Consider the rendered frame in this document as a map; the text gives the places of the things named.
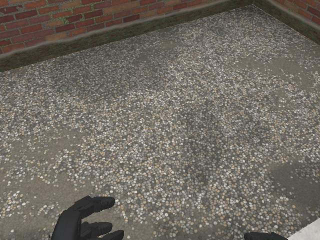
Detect robot left hand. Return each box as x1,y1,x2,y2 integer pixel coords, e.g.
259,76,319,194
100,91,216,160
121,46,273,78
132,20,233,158
49,195,124,240

